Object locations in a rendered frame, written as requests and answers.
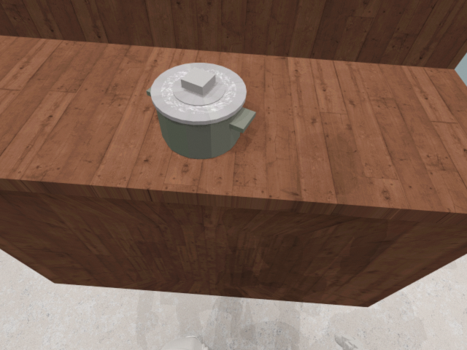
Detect lid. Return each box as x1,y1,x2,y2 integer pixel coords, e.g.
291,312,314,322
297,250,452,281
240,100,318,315
150,63,247,125

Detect right robot hand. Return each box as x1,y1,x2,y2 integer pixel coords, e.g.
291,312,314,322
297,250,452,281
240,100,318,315
334,332,368,350

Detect knob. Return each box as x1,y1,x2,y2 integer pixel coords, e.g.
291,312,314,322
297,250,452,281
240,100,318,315
181,67,216,95

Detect pot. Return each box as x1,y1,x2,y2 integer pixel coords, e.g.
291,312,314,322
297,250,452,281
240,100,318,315
147,87,256,159

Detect table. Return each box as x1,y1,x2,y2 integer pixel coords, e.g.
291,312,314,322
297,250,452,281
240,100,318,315
0,0,467,307

